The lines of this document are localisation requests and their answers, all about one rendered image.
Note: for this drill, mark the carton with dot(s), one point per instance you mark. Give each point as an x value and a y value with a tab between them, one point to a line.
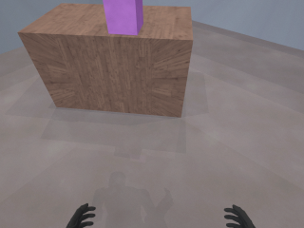
123	17

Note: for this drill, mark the robot left hand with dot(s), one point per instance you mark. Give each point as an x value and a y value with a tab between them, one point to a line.
79	216

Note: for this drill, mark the robot right hand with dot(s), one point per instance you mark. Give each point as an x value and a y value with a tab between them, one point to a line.
242	218

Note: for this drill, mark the pedestal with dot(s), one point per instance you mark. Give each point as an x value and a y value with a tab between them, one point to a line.
85	67

